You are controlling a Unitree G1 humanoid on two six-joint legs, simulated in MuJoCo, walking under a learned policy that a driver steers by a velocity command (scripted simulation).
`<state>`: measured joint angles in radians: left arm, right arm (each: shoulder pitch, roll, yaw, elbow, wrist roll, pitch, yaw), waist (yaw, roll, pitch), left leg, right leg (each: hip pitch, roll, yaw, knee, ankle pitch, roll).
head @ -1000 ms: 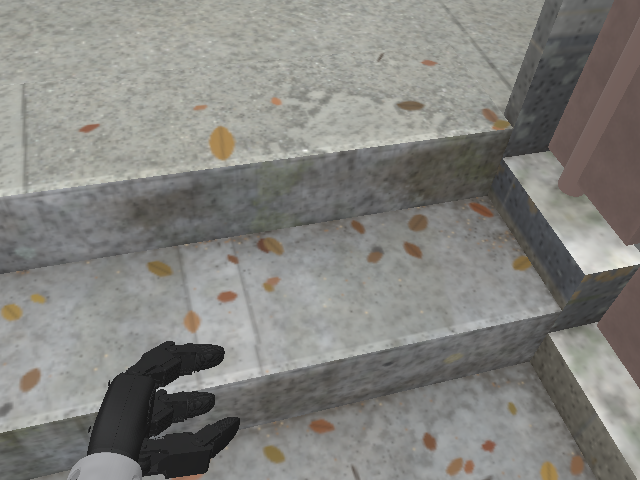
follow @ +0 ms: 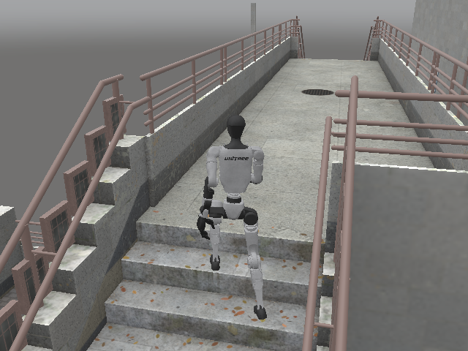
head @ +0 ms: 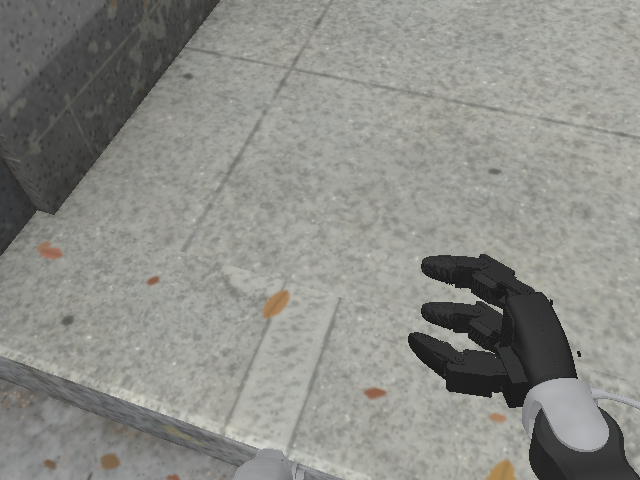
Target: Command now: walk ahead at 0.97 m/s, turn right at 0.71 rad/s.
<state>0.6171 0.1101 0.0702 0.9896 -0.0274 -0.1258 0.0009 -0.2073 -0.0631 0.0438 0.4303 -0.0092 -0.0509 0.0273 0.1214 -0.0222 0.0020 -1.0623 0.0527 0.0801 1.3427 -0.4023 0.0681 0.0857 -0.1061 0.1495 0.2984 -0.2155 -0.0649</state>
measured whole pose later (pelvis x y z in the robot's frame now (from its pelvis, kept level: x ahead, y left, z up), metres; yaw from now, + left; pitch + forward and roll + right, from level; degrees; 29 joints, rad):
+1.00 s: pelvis +0.67 -0.08 +0.31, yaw -56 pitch +1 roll +0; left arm 0.24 0.36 0.11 0.66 0.03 0.05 0.00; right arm 0.08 -0.23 0.01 0.58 -0.03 -0.02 -0.07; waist 0.06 -0.03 0.08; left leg -0.46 0.01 0.03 0.54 -0.11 0.03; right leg -0.52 0.12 0.07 1.34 -0.48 0.04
